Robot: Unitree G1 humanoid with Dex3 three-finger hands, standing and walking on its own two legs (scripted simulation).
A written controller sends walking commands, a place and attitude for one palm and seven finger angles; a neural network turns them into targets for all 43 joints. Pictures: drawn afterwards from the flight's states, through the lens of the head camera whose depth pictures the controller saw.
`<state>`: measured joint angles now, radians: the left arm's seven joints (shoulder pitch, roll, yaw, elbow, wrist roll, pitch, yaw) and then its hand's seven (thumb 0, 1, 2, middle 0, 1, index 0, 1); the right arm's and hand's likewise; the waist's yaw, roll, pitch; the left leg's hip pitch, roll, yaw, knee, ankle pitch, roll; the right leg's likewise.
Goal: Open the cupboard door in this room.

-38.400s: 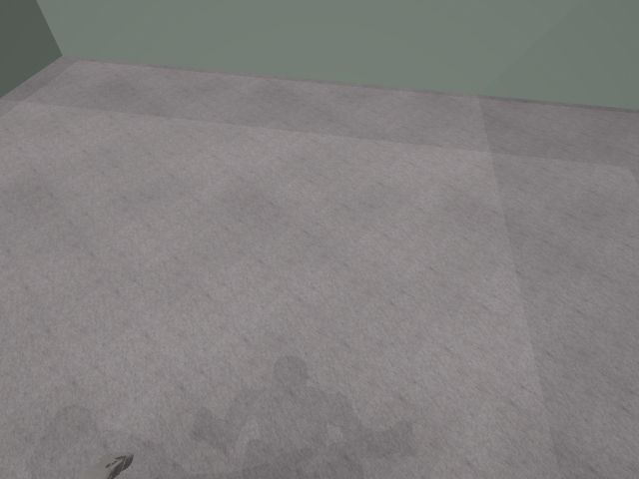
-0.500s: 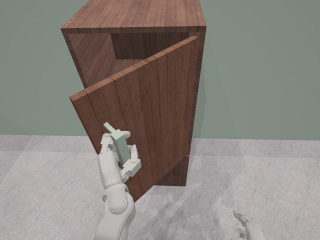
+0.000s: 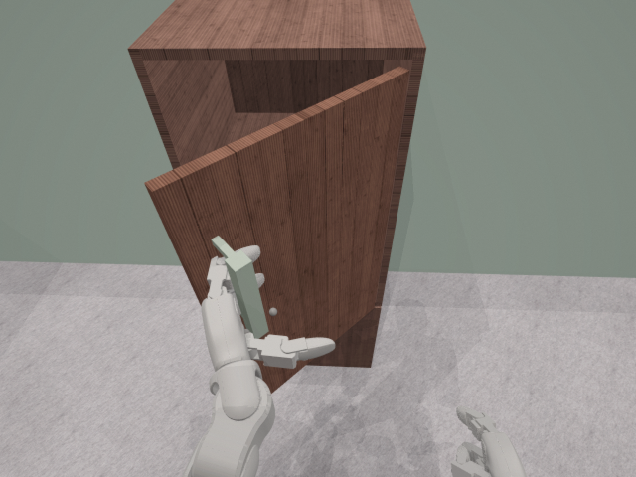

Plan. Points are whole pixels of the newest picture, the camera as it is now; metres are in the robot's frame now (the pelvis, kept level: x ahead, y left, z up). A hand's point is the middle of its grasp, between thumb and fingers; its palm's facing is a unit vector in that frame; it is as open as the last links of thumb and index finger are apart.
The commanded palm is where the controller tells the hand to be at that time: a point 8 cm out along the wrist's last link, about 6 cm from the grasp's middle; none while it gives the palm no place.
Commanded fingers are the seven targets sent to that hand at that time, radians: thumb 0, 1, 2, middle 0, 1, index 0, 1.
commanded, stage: open thumb and fingers to let go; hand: left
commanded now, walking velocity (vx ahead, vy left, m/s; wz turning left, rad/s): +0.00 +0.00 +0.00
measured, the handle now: (240, 289) +0.33 +0.12 +0.08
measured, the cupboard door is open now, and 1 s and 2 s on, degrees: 44 49 48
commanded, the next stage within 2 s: slide the hand sideways off the handle in 0.16 s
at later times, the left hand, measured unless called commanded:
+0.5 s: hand (273, 348) +0.25 +0.07 +0.08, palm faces -0.16 -0.99 -0.03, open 16.1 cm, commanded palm +0.23 +0.12 +0.08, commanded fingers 0.00 -0.50 0.30 -0.15 -0.30 -0.15 -0.30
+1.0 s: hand (244, 376) +0.22 +0.10 +0.08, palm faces -0.05 -1.00 -0.01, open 16.1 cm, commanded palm +0.19 +0.16 +0.08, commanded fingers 0.00 -0.50 0.30 -0.15 -0.30 -0.15 -0.30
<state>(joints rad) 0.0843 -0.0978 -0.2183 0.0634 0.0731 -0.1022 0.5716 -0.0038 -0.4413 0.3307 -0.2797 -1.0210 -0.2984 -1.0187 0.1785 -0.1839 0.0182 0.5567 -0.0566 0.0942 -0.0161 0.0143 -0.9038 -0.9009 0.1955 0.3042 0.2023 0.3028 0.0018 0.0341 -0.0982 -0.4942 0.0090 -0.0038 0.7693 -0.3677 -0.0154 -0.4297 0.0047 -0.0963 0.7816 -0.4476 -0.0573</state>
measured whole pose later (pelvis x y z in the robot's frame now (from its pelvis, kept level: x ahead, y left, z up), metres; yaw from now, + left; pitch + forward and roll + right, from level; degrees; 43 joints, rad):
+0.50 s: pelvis -0.02 +0.02 +0.00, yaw +0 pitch +4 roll +0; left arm 0.10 0.07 -0.25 0.05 -0.07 -0.17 0.06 -0.01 -0.50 0.30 -0.23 -0.38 -0.17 -0.39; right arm 0.23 -0.22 0.04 0.52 0.00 0.04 -0.03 0.01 -0.90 -0.90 0.20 0.30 0.20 0.30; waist 0.00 0.05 -0.07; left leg -0.52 0.00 0.01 0.82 -0.37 0.01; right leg -0.45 -0.01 -0.08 0.81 -0.44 -0.03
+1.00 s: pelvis -0.01 +0.01 +0.00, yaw -2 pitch +5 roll +0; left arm 0.38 0.10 -0.16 -0.17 -0.08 -0.21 0.05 -0.01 -0.50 0.30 -0.20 -0.33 -0.19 -0.32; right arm 0.24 -0.21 0.04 0.46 0.00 -0.03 -0.01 0.02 -0.90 -0.90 0.20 0.30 0.20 0.30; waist 0.00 0.04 -0.08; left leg -0.51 0.02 0.02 0.81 -0.38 0.00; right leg -0.46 0.01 -0.07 0.82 -0.45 -0.04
